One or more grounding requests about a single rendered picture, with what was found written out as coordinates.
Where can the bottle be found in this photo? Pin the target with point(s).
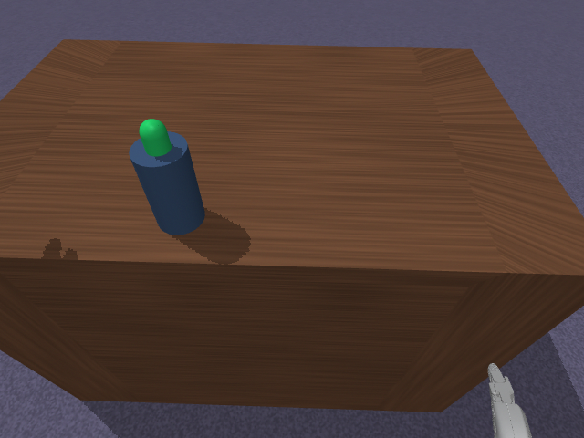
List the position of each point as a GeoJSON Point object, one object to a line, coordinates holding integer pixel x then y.
{"type": "Point", "coordinates": [164, 166]}

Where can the right robot hand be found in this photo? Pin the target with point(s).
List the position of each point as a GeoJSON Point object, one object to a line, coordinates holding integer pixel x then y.
{"type": "Point", "coordinates": [509, 420]}

